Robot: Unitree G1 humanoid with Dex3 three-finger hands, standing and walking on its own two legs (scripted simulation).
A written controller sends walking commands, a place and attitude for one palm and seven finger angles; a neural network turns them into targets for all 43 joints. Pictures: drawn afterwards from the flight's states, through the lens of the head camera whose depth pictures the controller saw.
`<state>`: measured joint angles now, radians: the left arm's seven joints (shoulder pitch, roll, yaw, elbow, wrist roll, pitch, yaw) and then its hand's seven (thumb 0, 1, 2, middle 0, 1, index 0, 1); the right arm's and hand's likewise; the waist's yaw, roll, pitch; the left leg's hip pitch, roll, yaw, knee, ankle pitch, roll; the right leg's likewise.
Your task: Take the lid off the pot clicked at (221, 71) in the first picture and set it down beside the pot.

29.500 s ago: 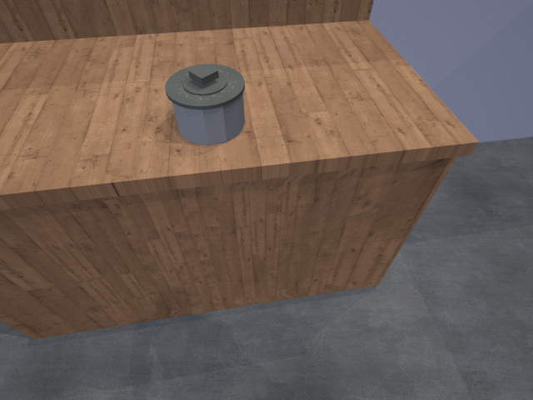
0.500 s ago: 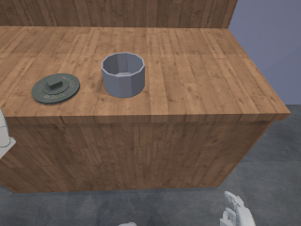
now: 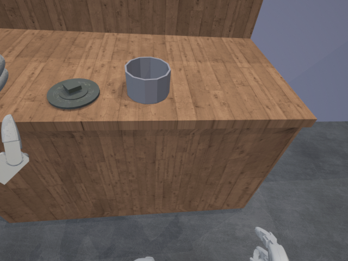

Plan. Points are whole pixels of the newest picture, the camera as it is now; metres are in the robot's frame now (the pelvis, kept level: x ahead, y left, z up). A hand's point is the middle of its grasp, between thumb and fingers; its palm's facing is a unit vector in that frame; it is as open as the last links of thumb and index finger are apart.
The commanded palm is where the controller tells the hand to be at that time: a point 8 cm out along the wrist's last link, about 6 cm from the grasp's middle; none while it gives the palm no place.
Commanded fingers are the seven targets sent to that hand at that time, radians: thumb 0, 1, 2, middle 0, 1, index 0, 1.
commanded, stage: step back with the hand held close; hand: left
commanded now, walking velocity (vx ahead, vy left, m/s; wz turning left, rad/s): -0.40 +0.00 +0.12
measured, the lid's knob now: (72, 86) +0.59 +0.39 +0.06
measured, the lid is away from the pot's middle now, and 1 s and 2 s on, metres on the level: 0.25 0.25 0.25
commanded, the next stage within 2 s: stop stepping back and stand still in 0.12 s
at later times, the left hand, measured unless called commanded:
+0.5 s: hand out of the picture -0.02 +0.26 +0.27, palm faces +0.48 -0.71 -0.51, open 7.4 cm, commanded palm -0.06 +0.32 +0.24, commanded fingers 0.00 0.90 0.90 -0.20 -0.30 -0.20 -0.30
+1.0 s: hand out of the picture -0.05 +0.32 +0.27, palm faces +0.58 -0.67 -0.46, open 7.4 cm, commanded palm none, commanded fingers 0.00 0.90 0.90 -0.20 -0.30 -0.20 -0.30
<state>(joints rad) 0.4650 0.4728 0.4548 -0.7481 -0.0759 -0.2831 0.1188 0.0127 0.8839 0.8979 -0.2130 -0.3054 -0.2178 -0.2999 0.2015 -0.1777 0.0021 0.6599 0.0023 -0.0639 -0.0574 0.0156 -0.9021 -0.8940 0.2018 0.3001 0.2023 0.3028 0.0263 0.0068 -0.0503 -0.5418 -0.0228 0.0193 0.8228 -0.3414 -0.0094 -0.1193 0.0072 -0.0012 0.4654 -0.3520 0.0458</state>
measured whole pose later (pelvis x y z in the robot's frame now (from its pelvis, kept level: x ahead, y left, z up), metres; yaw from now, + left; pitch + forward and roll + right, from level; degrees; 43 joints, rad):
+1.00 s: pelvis -0.21 +0.07 +0.00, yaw +5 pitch -1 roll +0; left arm 0.49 0.49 0.55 -0.71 -0.07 -0.27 0.16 0.01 0.88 0.90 -0.22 -0.31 -0.22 -0.30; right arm 0.25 -0.20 -0.01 0.68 0.03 -0.03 -0.04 0.02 -0.90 -0.89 0.20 0.30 0.20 0.30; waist 0.02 0.01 -0.02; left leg -0.40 0.03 0.05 0.93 -0.46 0.02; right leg -0.25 0.01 -0.09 0.57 -0.31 -0.06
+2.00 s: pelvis -0.12 +0.07 +0.01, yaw +8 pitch -1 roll +0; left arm 0.19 0.15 0.03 1.06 0.00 0.00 0.04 0.00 0.94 0.90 -0.20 -0.30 -0.21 -0.30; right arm 0.26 -0.16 -0.03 1.05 -0.01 0.02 -0.04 0.01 -0.92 -0.89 0.20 0.30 0.20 0.30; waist -0.02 0.02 0.05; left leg -0.12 0.03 0.06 0.49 -0.35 0.00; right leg -0.13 0.02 -0.01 0.48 -0.34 -0.02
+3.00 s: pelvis -0.14 +0.07 +0.01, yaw +8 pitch -1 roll +0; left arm 0.27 0.13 0.02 1.14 0.00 0.00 0.05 0.02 0.93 0.90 -0.20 -0.30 -0.20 -0.30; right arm 0.30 -0.11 -0.02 1.11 -0.01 0.01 -0.05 0.01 -0.91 -0.89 0.20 0.30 0.20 0.30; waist -0.01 0.02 0.05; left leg -0.13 0.03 0.07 0.45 -0.30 0.01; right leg -0.14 0.01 0.00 0.44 -0.28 -0.01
